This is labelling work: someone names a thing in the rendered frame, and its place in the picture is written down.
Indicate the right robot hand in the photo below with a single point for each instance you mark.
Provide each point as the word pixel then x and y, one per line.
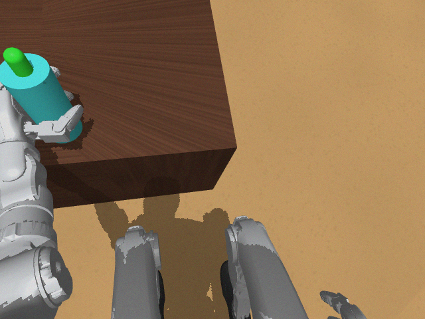
pixel 341 305

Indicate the right robot foot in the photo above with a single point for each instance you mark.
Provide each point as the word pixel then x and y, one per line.
pixel 227 289

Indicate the left robot hand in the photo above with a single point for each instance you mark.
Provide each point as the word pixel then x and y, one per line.
pixel 17 125

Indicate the left robot arm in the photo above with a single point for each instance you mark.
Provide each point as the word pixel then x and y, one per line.
pixel 34 280

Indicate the bottle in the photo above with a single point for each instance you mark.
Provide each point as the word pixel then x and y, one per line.
pixel 31 81

